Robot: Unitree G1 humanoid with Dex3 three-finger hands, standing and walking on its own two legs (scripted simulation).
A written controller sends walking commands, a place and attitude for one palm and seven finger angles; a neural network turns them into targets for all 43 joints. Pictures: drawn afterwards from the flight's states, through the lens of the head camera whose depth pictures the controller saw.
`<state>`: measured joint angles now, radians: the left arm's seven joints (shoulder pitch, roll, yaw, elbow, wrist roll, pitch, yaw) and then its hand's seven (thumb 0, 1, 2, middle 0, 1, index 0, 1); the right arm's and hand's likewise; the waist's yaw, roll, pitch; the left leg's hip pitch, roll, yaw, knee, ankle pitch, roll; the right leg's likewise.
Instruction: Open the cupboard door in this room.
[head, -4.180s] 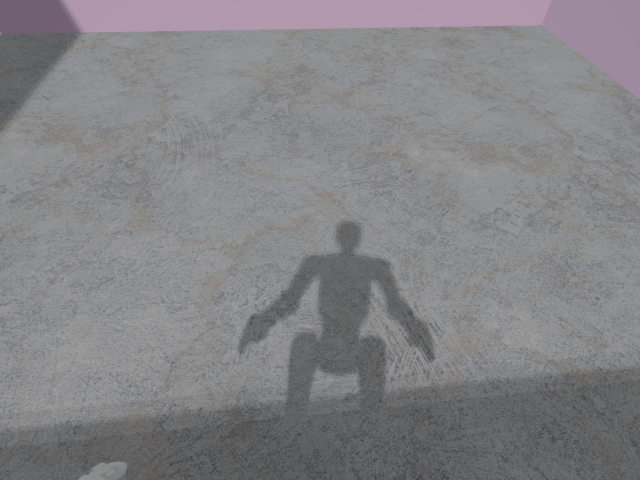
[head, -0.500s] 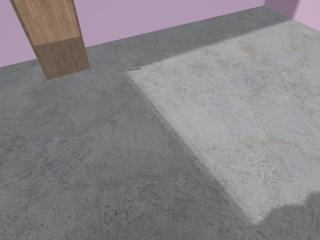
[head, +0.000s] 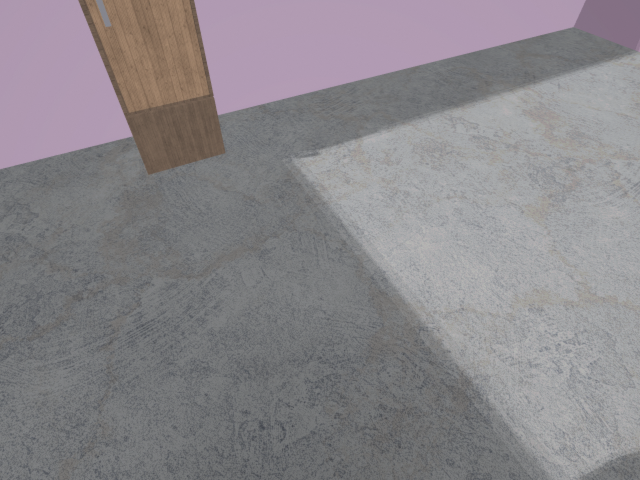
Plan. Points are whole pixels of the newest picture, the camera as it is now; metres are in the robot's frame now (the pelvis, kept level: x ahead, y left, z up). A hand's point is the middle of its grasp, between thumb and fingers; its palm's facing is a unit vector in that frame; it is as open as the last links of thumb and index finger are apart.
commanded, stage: stand and wait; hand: left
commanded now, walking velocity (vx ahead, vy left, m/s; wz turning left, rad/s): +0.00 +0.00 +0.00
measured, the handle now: (100, 5) +1.56 +0.91 +0.01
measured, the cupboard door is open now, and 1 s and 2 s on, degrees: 0 0 0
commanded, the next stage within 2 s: turn or walk to find it in 0.24 s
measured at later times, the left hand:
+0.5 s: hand out of the picture -0.03 +0.20 -0.17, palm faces +0.09 -0.97 -0.21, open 7.4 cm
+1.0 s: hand out of the picture +0.02 +0.25 -0.16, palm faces +0.24 -0.94 -0.23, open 7.4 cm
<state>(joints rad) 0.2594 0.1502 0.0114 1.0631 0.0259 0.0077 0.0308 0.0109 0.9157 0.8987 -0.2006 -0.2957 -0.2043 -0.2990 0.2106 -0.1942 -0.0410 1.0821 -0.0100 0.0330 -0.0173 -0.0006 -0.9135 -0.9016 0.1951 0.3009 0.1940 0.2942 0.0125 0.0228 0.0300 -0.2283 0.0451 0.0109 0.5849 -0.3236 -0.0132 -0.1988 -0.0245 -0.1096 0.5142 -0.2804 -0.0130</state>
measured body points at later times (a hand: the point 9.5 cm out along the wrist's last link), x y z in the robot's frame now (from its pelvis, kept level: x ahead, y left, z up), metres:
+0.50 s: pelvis -0.02 +0.02 +0.00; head -0.01 +0.02 +0.45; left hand -0.04 +0.25 -0.16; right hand -0.02 -0.20 -0.16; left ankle +0.00 +0.13 -0.73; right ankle +0.00 -0.11 -0.73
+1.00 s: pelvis -0.02 +0.04 +0.01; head +0.00 +0.05 +0.46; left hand +0.00 +0.30 -0.14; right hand +0.10 -0.19 -0.14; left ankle -0.02 +0.13 -0.73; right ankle -0.01 -0.10 -0.69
